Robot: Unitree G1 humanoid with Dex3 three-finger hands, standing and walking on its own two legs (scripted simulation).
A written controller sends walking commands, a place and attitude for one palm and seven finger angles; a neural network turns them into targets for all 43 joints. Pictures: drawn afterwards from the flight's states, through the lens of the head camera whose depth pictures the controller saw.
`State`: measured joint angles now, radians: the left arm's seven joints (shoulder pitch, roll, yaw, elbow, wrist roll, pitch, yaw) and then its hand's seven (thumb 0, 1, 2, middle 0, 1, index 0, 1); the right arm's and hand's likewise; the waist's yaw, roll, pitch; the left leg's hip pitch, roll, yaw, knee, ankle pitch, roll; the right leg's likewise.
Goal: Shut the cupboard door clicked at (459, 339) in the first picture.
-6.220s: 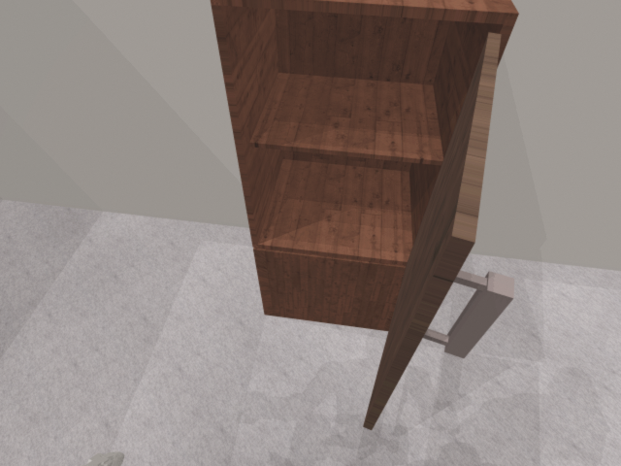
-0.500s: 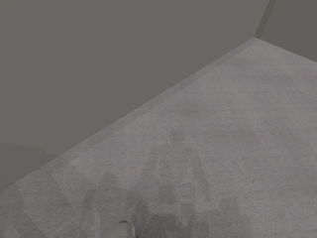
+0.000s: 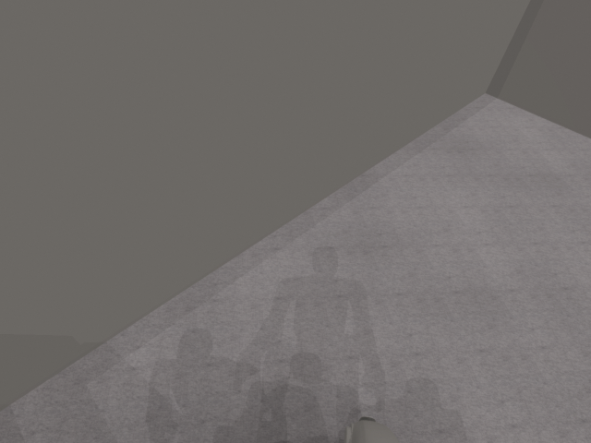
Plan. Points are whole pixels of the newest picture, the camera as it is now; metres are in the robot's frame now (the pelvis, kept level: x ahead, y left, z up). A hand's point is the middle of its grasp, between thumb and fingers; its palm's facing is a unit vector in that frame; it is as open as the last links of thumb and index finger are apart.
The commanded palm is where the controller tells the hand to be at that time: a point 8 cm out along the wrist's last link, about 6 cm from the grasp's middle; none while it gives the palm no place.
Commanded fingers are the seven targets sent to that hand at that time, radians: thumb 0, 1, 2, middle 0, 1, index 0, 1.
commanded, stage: turn to face it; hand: left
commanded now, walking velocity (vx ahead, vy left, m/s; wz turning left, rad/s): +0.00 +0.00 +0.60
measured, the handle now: out of the picture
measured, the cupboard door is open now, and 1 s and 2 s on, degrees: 100 100 100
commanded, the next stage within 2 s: none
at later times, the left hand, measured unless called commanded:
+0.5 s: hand out of the picture +0.14 +0.19 -0.18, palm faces +0.28 -0.94 -0.21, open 7.3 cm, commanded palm none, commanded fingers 0.00 0.90 0.90 -0.20 -0.30 -0.20 -0.30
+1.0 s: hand out of the picture +0.05 +0.24 -0.17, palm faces +0.52 -0.80 -0.29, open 7.4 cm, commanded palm none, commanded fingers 0.00 0.90 0.90 -0.20 -0.30 -0.20 -0.30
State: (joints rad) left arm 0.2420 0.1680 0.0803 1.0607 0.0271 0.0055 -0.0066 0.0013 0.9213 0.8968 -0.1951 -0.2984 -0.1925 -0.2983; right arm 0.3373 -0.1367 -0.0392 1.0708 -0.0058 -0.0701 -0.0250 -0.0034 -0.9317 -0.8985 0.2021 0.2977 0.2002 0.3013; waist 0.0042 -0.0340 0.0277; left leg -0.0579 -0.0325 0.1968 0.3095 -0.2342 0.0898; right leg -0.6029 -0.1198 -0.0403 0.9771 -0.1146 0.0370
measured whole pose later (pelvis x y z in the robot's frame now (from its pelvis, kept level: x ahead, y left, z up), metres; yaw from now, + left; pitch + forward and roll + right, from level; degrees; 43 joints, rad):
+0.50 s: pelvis +0.08 -0.02 -0.02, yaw +15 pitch -1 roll -1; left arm 0.14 0.18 0.07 0.95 0.03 0.01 0.02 -0.01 0.92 0.90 -0.20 -0.30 -0.20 -0.30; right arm 0.19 -0.22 -0.09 0.96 -0.02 0.05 0.02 0.01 -0.91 -0.90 0.20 0.30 0.19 0.30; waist -0.02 -0.01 0.07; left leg -0.46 0.09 0.10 0.88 -0.42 -0.07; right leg -0.26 -0.16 -0.29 0.56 -0.26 0.02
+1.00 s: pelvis +0.09 +0.00 -0.01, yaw +31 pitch +1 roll -1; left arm 0.18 0.24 0.08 0.89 0.01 0.05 0.02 0.00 0.91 0.90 -0.20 -0.30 -0.19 -0.30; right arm 0.19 -0.20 -0.05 0.89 -0.02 0.04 0.01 0.01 -0.90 -0.90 0.21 0.30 0.20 0.30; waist -0.02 0.03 0.06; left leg -0.36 -0.07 -0.09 0.48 -0.14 0.04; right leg -0.40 -0.04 0.00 0.85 -0.43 0.08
